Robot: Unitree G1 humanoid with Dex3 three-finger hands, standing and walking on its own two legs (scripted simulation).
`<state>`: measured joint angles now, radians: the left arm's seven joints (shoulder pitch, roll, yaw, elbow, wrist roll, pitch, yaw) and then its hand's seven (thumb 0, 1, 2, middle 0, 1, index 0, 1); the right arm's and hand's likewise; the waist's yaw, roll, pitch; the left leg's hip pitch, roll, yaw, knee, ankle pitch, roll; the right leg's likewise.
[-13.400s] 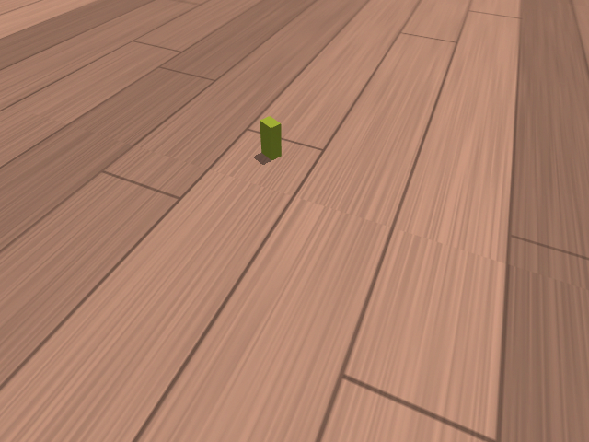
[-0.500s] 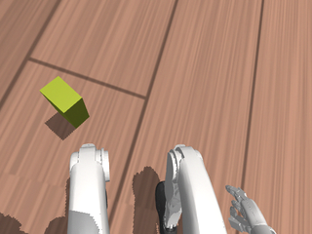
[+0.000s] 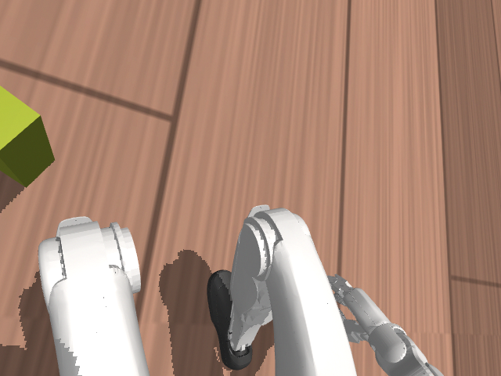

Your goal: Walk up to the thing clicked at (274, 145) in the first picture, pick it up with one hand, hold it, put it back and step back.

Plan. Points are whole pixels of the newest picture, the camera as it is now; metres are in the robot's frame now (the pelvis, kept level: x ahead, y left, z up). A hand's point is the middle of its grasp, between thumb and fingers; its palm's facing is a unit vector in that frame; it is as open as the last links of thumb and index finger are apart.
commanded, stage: close in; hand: left
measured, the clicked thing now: (2, 136) +0.46 +0.30 -0.21
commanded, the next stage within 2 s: rest palm in 0.88 s
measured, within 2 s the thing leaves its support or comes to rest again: neither
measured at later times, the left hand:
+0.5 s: hand out of the picture +0.40 +0.34 -0.18, palm faces +0.36 -0.93 -0.02, open 17.6 cm
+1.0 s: hand out of the picture +0.40 +0.31 -0.19, palm faces +0.36 -0.93 +0.01, open 17.5 cm
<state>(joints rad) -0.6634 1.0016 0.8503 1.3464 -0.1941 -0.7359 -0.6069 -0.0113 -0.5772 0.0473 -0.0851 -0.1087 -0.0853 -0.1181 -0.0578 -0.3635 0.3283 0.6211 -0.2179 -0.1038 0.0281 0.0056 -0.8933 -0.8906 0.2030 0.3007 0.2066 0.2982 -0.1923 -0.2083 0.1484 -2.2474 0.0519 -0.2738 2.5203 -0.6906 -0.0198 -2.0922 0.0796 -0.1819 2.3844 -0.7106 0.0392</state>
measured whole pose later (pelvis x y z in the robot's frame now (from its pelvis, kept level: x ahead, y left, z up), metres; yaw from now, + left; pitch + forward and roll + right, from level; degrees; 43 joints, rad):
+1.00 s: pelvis -0.01 +0.01 -0.03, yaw -3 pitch +12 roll -16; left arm -0.59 0.81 0.54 1.41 -0.17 -1.06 -0.12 -0.01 -0.58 0.08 -0.03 -0.09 -0.06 -0.07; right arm -0.17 -0.37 0.48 0.58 -0.34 0.00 0.14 0.00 -0.91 -0.89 0.20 0.30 0.21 0.30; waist -0.22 -0.26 0.27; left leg -2.23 0.04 -0.38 2.66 -0.69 -0.02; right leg -2.05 0.12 -0.25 2.45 -0.67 0.07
